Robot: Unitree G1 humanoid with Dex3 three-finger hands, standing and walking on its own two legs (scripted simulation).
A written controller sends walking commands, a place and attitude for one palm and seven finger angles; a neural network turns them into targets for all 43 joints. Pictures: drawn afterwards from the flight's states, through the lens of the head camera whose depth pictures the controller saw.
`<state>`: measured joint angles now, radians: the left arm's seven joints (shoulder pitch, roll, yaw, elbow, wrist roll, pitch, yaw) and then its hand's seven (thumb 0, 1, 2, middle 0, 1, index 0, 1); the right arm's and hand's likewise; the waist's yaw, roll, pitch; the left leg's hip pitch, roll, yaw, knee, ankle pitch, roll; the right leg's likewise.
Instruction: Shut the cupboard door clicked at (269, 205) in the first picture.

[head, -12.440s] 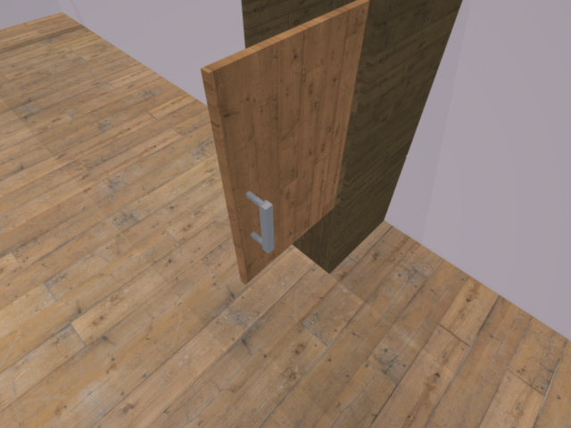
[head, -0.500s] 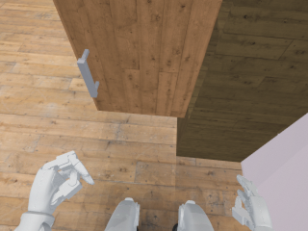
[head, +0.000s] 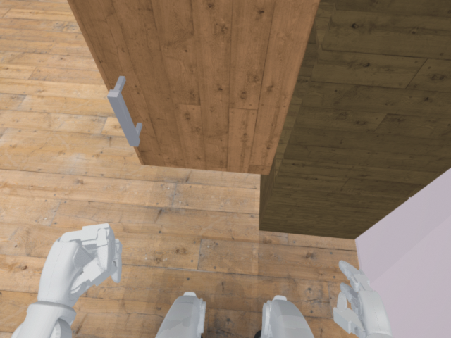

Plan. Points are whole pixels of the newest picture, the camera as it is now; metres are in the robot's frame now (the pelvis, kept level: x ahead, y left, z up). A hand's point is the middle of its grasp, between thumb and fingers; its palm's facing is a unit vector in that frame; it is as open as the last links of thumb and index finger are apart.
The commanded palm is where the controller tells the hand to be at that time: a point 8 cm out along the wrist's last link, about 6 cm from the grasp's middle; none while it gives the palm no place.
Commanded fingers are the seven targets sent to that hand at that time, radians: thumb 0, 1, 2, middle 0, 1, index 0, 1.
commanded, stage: raise the hand and make a fist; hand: left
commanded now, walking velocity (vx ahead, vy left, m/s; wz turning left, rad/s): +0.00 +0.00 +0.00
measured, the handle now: (128, 113) +0.54 +0.25 +0.03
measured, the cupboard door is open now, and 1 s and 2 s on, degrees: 91 91 91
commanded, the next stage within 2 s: bring the fist close to the handle in 0.32 s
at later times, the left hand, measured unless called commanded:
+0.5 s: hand (119, 265) +0.22 +0.18 +0.05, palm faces -0.03 -1.00 -0.05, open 3.1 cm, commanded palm +0.22 +0.24 +0.05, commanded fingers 0.00 0.90 0.90 -1.30 -1.50 -1.30 -1.50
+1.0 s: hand (127, 196) +0.34 +0.20 +0.04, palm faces -0.02 -1.00 -0.04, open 3.1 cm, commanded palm +0.32 +0.25 +0.04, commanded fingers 0.00 0.90 0.90 -1.30 -1.50 -1.30 -1.50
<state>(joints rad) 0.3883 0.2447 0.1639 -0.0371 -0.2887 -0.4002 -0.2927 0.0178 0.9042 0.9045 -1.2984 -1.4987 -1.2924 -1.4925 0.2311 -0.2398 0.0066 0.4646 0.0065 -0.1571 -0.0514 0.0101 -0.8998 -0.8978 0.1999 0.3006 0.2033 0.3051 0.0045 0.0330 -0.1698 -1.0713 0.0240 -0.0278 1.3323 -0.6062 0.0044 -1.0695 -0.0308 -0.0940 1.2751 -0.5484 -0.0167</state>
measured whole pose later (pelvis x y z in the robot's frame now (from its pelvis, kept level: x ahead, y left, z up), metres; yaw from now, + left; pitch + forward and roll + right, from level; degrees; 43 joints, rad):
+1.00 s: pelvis -0.01 +0.00 +0.00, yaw -1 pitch +21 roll -2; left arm -0.14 0.29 0.26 0.43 -0.26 -0.41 -0.29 0.02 0.90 0.90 -1.30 -1.50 -1.30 -1.50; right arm 0.24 -0.26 0.01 0.56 0.01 -0.13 -0.05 0.01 -0.90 -0.90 0.20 0.30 0.20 0.30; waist -0.04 0.02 -0.17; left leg -1.11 0.02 -0.01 1.31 -0.58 0.01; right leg -1.12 -0.03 -0.07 1.26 -0.52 -0.01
